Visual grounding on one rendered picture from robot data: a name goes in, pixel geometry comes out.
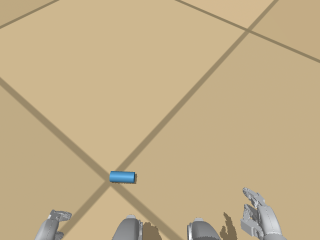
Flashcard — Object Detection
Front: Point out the can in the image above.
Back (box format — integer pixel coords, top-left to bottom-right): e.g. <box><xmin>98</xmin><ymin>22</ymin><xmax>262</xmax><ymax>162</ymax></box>
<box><xmin>109</xmin><ymin>171</ymin><xmax>135</xmax><ymax>183</ymax></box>

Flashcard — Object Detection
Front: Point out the right robot hand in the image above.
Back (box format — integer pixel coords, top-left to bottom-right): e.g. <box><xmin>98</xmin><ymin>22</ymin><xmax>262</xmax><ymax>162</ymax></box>
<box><xmin>240</xmin><ymin>187</ymin><xmax>282</xmax><ymax>240</ymax></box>

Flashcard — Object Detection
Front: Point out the left robot hand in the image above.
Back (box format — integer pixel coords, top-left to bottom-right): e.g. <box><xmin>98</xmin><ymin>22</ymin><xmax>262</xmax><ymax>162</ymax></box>
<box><xmin>34</xmin><ymin>209</ymin><xmax>72</xmax><ymax>240</ymax></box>

